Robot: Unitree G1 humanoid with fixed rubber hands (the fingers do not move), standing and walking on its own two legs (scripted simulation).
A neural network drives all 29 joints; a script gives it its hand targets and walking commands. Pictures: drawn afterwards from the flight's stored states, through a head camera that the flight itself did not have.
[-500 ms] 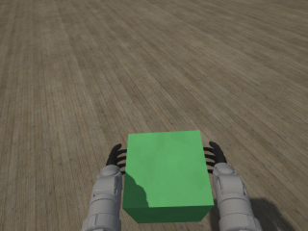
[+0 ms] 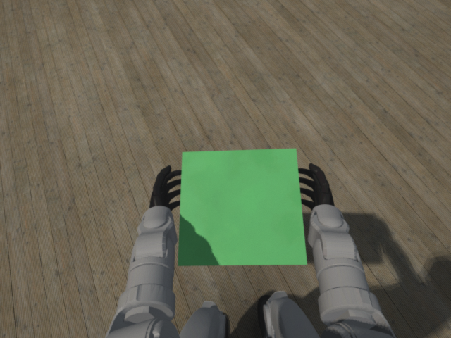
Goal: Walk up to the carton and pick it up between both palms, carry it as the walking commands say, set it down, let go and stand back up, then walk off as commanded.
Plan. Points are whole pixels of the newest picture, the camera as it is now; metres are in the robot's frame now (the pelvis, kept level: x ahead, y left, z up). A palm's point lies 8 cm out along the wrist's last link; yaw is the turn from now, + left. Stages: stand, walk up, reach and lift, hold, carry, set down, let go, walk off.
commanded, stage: set down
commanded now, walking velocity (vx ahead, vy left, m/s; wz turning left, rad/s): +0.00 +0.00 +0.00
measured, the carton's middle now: (240, 213) +0.37 +0.00 -0.14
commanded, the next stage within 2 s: none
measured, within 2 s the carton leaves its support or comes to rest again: neither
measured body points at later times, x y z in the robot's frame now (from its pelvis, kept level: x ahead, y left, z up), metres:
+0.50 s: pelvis +0.00 +0.01 -0.07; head +0.18 -0.01 +0.34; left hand +0.40 +0.15 -0.14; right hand +0.40 -0.15 -0.15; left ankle +0.03 +0.11 -0.68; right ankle +0.08 -0.09 -0.68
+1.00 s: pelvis -0.02 +0.00 -0.15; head +0.21 -0.02 +0.24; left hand +0.42 +0.15 -0.23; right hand +0.43 -0.15 -0.24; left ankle +0.03 +0.11 -0.68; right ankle +0.08 -0.09 -0.68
